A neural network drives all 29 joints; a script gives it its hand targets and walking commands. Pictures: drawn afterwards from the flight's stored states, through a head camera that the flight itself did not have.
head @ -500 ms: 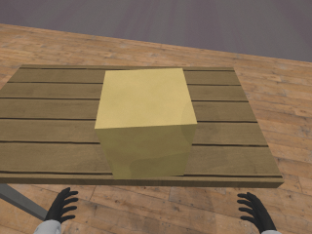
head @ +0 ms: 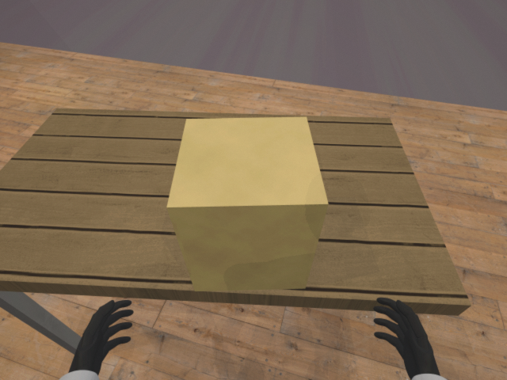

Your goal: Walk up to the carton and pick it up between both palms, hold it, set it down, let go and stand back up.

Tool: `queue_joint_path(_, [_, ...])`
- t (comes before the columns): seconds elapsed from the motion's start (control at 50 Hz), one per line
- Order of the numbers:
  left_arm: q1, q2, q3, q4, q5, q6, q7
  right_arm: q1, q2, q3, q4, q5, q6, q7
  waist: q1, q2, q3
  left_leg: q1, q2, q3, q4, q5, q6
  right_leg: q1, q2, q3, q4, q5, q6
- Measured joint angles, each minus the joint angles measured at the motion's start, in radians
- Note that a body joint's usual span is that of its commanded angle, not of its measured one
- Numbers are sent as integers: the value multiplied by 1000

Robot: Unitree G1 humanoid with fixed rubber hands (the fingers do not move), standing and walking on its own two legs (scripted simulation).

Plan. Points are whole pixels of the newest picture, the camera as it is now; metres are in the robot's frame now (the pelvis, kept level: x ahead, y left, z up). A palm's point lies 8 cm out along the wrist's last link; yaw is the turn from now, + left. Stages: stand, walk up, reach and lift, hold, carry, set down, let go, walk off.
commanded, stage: reach and lift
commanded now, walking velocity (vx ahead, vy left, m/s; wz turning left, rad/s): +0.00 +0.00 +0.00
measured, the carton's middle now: (248, 207) +0.39 +0.05 +0.05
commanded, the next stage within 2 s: none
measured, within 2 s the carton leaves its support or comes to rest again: neither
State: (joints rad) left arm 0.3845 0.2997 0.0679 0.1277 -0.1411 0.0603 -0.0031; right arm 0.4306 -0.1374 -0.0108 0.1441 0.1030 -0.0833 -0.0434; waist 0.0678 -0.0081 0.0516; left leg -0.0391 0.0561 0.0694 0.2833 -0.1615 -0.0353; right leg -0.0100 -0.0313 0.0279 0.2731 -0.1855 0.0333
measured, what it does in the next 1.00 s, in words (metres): stands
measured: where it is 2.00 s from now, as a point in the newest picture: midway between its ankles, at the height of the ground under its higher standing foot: outside the picture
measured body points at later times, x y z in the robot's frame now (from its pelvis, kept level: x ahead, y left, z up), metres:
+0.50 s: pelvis +0.00 +0.00 +0.00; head -0.01 +0.01 +0.45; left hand +0.18 +0.25 +0.02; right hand +0.21 -0.17 +0.03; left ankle +0.00 +0.14 -0.75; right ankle -0.02 -0.14 -0.75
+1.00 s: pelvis +0.00 -0.01 +0.00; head +0.02 +0.00 +0.45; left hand +0.26 +0.25 +0.10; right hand +0.28 -0.17 +0.09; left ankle +0.00 +0.14 -0.75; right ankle -0.02 -0.14 -0.75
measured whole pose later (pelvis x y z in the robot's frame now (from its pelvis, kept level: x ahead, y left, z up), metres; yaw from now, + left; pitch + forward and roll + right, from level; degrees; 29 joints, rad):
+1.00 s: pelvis +0.00 -0.01 +0.00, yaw +0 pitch -4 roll +0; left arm 0.04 0.29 0.18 -0.26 -0.24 0.48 -0.02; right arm 0.10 -0.25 0.07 -0.23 0.31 0.25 -0.20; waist 0.06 -0.01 0.10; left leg -0.06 0.06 0.05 0.30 -0.17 -0.04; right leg -0.03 -0.01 0.04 0.29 -0.19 0.02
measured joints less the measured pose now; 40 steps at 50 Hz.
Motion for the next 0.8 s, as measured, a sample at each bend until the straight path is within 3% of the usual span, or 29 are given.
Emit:
queue_joint_path(0.3, [11, 2, -44, -108, -54, -85, 12, 24, 33, 48, -137, 53, -21, -35, 11, -19, -22, -34, 2, -11, 26, -7, -1, -26, 5, -2, 14, -3, -5])
queue_joint_path(0.42, [-2, 1, -65, -136, -77, -79, 15, -3, 32, 59, -173, 69, -11, -50, 9, -17, -15, -39, 0, -18, 35, -9, 1, -27, 5, -2, 20, -5, -5])
queue_joint_path(0.64, [-120, 9, -17, -266, -109, 111, 23, -133, -12, 48, -258, 105, 142, -80, 11, -12, -2, -38, -9, -23, 24, -4, 4, -29, 1, 3, 21, -9, -1])
queue_joint_path(0.8, [-227, -14, 52, -340, -81, 277, -8, -237, -50, 60, -309, 141, 246, -113, -9, 2, 22, -16, -7, -26, 11, -3, 0, -5, 5, 4, 3, -5, -2])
